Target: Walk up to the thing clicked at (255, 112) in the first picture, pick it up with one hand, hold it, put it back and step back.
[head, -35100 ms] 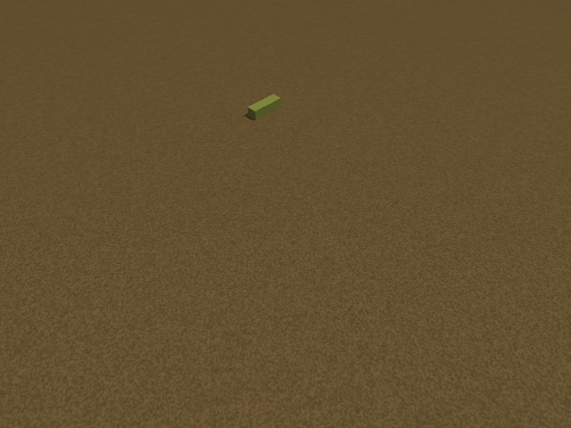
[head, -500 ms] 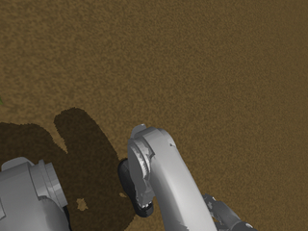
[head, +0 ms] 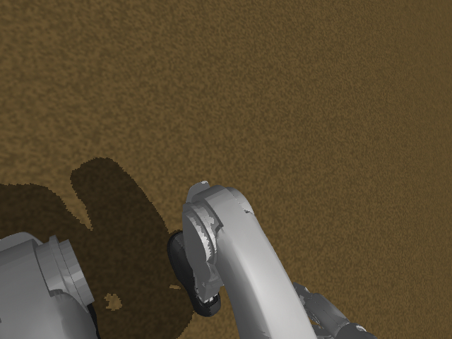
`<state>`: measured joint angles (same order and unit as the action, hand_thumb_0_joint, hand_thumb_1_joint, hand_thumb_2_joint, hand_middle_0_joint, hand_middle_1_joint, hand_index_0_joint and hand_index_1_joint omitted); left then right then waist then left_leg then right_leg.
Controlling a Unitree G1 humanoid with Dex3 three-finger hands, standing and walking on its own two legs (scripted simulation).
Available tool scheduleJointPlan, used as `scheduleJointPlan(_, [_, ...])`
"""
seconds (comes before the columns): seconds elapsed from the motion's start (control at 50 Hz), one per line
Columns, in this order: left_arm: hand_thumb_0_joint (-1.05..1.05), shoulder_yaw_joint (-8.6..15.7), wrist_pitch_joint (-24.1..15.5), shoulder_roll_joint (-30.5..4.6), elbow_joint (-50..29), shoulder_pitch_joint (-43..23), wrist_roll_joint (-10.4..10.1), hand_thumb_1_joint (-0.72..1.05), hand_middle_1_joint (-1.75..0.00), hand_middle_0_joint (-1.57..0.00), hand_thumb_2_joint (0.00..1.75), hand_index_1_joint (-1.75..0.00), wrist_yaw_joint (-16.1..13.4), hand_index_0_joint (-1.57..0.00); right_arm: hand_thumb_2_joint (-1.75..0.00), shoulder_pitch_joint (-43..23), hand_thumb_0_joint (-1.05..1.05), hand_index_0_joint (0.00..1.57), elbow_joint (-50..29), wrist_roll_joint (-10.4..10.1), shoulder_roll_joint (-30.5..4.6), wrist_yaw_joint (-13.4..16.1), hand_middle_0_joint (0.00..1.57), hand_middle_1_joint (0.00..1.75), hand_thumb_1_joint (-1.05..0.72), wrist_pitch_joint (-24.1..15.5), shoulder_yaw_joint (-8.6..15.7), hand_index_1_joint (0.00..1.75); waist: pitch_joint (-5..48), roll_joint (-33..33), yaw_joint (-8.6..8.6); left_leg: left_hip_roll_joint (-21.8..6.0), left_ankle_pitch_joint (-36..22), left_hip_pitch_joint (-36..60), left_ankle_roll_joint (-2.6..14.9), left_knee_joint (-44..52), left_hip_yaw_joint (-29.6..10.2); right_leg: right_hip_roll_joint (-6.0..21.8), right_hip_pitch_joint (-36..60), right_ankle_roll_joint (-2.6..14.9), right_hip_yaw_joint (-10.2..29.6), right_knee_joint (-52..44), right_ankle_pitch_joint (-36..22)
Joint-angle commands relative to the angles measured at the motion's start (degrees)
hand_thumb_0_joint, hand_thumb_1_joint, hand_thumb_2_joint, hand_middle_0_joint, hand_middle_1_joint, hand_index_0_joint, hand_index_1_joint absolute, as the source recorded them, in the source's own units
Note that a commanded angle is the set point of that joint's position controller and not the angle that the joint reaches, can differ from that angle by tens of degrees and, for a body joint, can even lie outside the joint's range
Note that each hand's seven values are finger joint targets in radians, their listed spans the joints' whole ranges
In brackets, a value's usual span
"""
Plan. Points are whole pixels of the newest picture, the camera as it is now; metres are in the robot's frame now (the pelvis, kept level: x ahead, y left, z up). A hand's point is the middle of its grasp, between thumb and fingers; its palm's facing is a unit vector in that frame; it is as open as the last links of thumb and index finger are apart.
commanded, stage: open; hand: left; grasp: from above
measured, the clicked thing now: out of the picture +0.45 +0.37 -0.28
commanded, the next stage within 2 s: withdraw in 0.68 s
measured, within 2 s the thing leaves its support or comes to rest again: rests again in 0.96 s
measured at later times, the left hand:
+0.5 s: hand out of the picture +0.45 +0.36 -0.24, palm faces -0.43 -0.14 -0.89, open 13.9 cm
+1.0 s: hand out of the picture +0.46 +0.36 -0.22, palm faces -0.36 -0.14 -0.92, open 14.0 cm
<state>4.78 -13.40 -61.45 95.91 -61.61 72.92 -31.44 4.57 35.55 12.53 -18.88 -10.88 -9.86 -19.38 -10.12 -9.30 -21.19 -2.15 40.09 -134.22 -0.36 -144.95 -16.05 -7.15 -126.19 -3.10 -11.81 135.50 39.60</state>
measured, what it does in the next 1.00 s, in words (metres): stands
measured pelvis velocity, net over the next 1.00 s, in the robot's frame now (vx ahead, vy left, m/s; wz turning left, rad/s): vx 0.00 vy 0.00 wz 0.00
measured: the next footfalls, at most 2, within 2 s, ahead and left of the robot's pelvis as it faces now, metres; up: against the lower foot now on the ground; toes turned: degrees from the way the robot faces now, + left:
none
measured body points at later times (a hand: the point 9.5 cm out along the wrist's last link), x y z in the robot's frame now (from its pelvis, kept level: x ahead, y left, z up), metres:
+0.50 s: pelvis +0.00 +0.00 +0.00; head +0.27 +0.14 +0.33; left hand +0.47 +0.36 -0.19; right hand +0.07 -0.25 -0.06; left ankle +0.07 +0.13 -0.28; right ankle +0.11 -0.11 -0.28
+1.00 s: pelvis +0.00 +0.00 +0.00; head +0.27 +0.14 +0.33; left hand +0.47 +0.37 -0.17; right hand +0.08 -0.25 -0.06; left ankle +0.07 +0.13 -0.28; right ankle +0.11 -0.11 -0.28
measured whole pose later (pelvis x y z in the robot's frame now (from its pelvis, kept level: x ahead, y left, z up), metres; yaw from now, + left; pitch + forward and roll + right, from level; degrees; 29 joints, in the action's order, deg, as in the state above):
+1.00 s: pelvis +0.00 +0.00 +0.00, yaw +0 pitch +27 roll -15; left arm 5.9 -12.7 -61.1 91.0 -61.0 72.2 -30.6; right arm 4.9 35.0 12.5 -19.1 -11.1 -9.7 -19.1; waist -9.3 -8.9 -20.4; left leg -2.2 39.8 -134.0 -0.6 -144.5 -16.3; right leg -7.1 -126.1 -2.9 -12.1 135.0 39.2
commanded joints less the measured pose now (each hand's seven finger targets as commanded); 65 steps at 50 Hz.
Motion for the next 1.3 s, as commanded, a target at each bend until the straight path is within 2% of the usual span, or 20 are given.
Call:
scheduleJointPlan(0.0, [0.00,0.0,0.2,-14.1,-6.4,-14.4,-1.1,-0.32,-0.95,-0.23,0.85,-0.92,-2.0,-0.25,-0.90,10.4,0.00,0.20,0.8,-0.1,-18.6,0.9,0.20,0.30,-0.90,-0.3,5.5,0.30,37.3,33.1,-2.22,-2.7,-13.0,29.8,0.82,13.7,5.4,-1.4,19.3,4.08,-5.0,-12.1,-17.2])
scheduleJointPlan(0.1, [0.00,-0.4,0.3,-13.7,-6.7,-13.5,-2.1,-0.45,-1.04,-0.12,0.96,-1.03,-1.2,-0.14,-0.90,10.1,0.00,0.20,0.5,-0.3,-18.9,0.9,0.20,0.30,-0.90,-0.2,5.5,0.30,36.9,32.9,-1.92,-2.6,-12.6,30.1,0.58,15.0,4.6,-1.2,18.7,4.22,-5.4,-11.9,-16.5])
scheduleJointPlan(0.18, [0.00,-0.4,0.1,-13.8,-5.8,-13.5,-2.0,-0.51,-1.06,-0.07,0.98,-1.05,-0.6,-0.09,-0.90,10.6,0.00,0.20,0.2,-0.4,-19.4,0.9,0.20,0.30,-0.90,-0.1,5.5,0.30,35.7,32.0,-2.72,-2.5,-11.5,29.4,0.67,14.8,4.3,-1.1,18.1,4.23,-5.4,-11.9,-15.7])
scheduleJointPlan(0.22, [0.00,-0.9,-0.3,-13.8,-6.1,-13.2,-2.0,-0.52,-1.06,-0.07,0.98,-1.05,-0.8,-0.08,-0.90,9.6,0.00,0.20,0.4,-0.4,-18.7,1.0,0.20,0.30,-0.90,0.0,5.1,0.30,36.2,32.7,-1.74,-2.6,-12.1,29.1,0.81,14.4,4.9,-1.4,18.9,4.17,-5.1,-12.1,-16.5])
scheduleJointPlan(0.24, [0.00,-0.3,-0.3,-14.5,-6.3,-13.6,-1.8,-0.51,-1.07,-0.07,0.98,-1.05,-0.7,-0.08,-0.90,10.4,0.00,0.20,0.1,-0.3,-19.2,0.9,0.20,0.30,-0.90,0.0,5.1,0.30,36.2,31.5,-2.72,-2.5,-12.0,28.5,1.06,14.2,4.9,-1.4,19.5,4.05,-5.2,-12.4,-16.4])
scheduleJointPlan(0.34, [0.00,-0.5,-0.7,-14.2,-6.2,-13.4,-1.7,-0.51,-1.06,-0.06,0.98,-1.04,-1.1,-0.08,-0.90,9.9,0.00,0.20,0.2,-0.4,-18.9,1.1,0.20,0.30,-0.90,-0.2,4.9,0.30,35.5,32.3,-1.92,-2.6,-11.4,29.3,0.65,14.9,4.7,-1.3,18.2,4.34,-5.2,-12.1,-15.6])
scheduleJointPlan(0.5, [0.00,-0.1,-0.5,-14.8,-7.8,-14.6,-1.6,-0.50,-1.05,-0.06,0.96,-1.03,-1.5,-0.07,-0.90,10.3,0.00,0.20,0.3,-0.1,-19.2,1.0,0.20,0.30,-0.89,-0.4,5.1,0.30,37.4,33.0,-2.43,-2.7,-13.4,30.3,0.61,14.5,4.7,-1.3,19.4,4.16,-5.3,-12.1,-17.2])
scheduleJointPlan(0.6, [0.00,0.1,0.2,-14.8,-7.5,-13.7,-2.2,-0.49,-1.07,-0.06,0.95,-1.04,-1.1,-0.08,-0.90,10.0,0.00,0.20,0.4,-0.3,-18.9,0.8,0.20,0.30,-0.89,-0.5,5.2,0.30,37.4,32.5,-1.60,-2.7,-13.4,29.7,0.80,14.1,5.1,-1.4,19.6,4.12,-5.1,-12.5,-17.3])
scheduleJointPlan(0.66, [0.00,-0.8,0.1,-13.8,-7.2,-13.3,-2.2,-0.50,-1.05,-0.06,0.95,-1.04,-0.8,-0.07,-0.90,9.8,0.00,0.20,0.3,-0.3,-18.8,0.9,0.20,0.30,-0.89,-0.2,5.2,0.30,37.0,32.3,-2.10,-2.8,-13.3,29.5,0.84,14.2,5.1,-1.6,20.0,4.15,-4.9,-12.4,-17.4])
scheduleJointPlan(0.72, [0.00,0.2,-0.1,-14.9,-8.1,-13.2,-2.2,-0.49,-1.06,-0.06,0.95,-1.04,-0.9,-0.08,-0.90,9.7,0.00,0.20,0.2,-0.2,-18.9,0.9,0.20,0.30,-0.89,0.0,5.2,0.30,38.2,33.1,-1.24,-2.7,-13.7,30.2,0.75,14.3,5.2,-1.4,20.2,4.11,-5.1,-12.4,-17.6])
scheduleJointPlan(0.8, [0.00,-1.1,-0.2,-13.4,-8.0,-14.2,-1.9,-0.50,-1.02,-0.06,0.97,-1.00,-0.2,-0.08,-0.90,10.2,0.00,0.20,0.3,-0.3,-19.1,0.8,0.20,0.30,-0.90,0.0,5.3,0.30,36.3,33.2,-2.76,-2.7,-14.1,30.8,0.57,14.4,4.6,-1.2,18.6,4.14,-5.4,-11.8,-17.6])
scheduleJointPlan(0.84, [0.00,0.1,-0.3,-15.4,-7.4,-13.6,-1.6,-0.51,-1.02,-0.06,0.98,-1.00,-0.8,-0.08,-0.90,10.1,0.00,0.20,0.1,-0.3,-19.3,1.0,0.20,0.30,-0.90,0.1,5.2,0.30,37.3,32.9,-2.10,-2.7,-12.5,30.5,0.73,14.5,4.7,-1.3,19.2,4.24,-5.1,-12.3,-16.4])
scheduleJointPlan(0.88, [0.00,1.6,-0.3,-16.6,-12.6,-16.9,-1.5,-0.51,-1.02,-0.06,0.97,-1.00,-1.6,-0.08,-0.90,10.5,0.00,0.20,-0.1,-0.1,-19.0,0.9,0.20,0.30,-0.90,0.0,5.3,0.30,40.8,35.2,-1.26,-2.7,-14.8,32.6,0.55,14.4,5.2,-1.2,20.4,4.06,-5.2,-12.3,-18.5])
scheduleJointPlan(0.94, [0.00,2.7,1.3,-16.1,-14.8,-15.5,-1.8,-0.52,-1.01,-0.06,0.98,-1.00,-1.9,-0.07,-0.90,10.0,0.00,0.20,0.0,-0.3,-18.5,0.6,0.20,0.30,-0.90,-0.3,6.3,0.30,42.9,38.8,0.36,-2.7,-15.8,34.1,0.15,15.1,5.8,-1.2,19.5,4.31,-5.0,-11.9,-18.9])
scheduleJointPlan(0.96, [0.00,2.2,2.1,-15.1,-15.3,-15.0,-1.7,-0.52,-1.01,-0.06,0.98,-1.00,-1.4,-0.07,-0.90,10.4,0.00,0.20,0.0,-0.4,-18.4,0.3,0.20,0.30,-0.90,-0.2,6.8,0.30,43.3,38.9,0.19,-2.6,-15.8,34.2,0.15,15.2,5.9,-1.2,18.8,4.52,-4.7,-11.7,-18.8])
scheduleJointPlan(1.02, [0.00,2.9,4.4,-14.5,-22.9,-14.1,-2.8,-0.53,-1.00,-0.06,0.99,-1.00,1.4,-0.07,-0.90,10.7,0.00,0.20,0.1,-1.3,-17.6,-0.1,0.20,0.30,-0.90,0.2,9.1,0.30,47.8,42.7,3.31,-2.2,-17.1,36.3,-0.11,16.5,6.8,-0.8,18.1,4.90,-3.9,-11.9,-19.1])
scheduleJointPlan(1.06, [0.00,2.4,5.8,-11.6,-26.4,-12.0,-3.7,-0.53,-1.00,-0.06,0.99,-0.99,4.1,-0.06,-0.90,11.1,0.00,0.20,0.1,-2.2,-17.1,-0.5,0.20,0.30,-0.90,1.1,11.0,0.30,49.8,44.3,4.49,-1.9,-17.5,37.3,-0.44,18.2,6.8,-0.3,16.2,5.28,-3.5,-11.5,-18.4])
scheduleJointPlan(1.12, [0.00,1.0,7.8,-6.3,-30.1,-10.5,-5.3,-0.52,-1.00,-0.06,0.99,-0.99,8.7,-0.07,-0.90,13.1,0.00,0.20,0.0,-3.8,-15.7,-1.0,0.20,0.30,-0.90,2.7,13.5,0.30,49.9,39.9,5.32,-1.2,-14.3,34.1,0.38,19.8,7.8,0.0,16.2,5.25,-2.1,-13.6,-16.7])
scheduleJointPlan(1.2, [0.00,-1.7,9.7,-1.3,-33.2,-12.0,-7.8,-0.52,-0.99,-0.07,0.99,-0.99,14.7,-0.07,-0.90,15.8,0.00,0.20,-0.2,-6.0,-14.4,-0.6,0.20,0.30,-0.90,5.6,15.5,0.30,50.7,32.4,4.86,-0.5,-12.1,31.8,1.53,22.1,9.0,0.0,20.1,5.05,0.0,-18.0,-15.6])
scheduleJointPlan(1.28, [0.00,-5.2,9.7,3.3,-31.7,-12.3,-9.4,-0.51,-1.00,-0.07,0.99,-1.00,21.1,-0.07,-0.90,17.3,0.00,0.20,0.2,-7.0,-13.5,1.1,0.20,0.30,-0.89,8.2,16.3,0.30,44.5,24.7,3.29,0.1,-9.3,27.2,2.28,23.0,9.8,0.4,20.7,5.18,1.3,-21.2,-12.4])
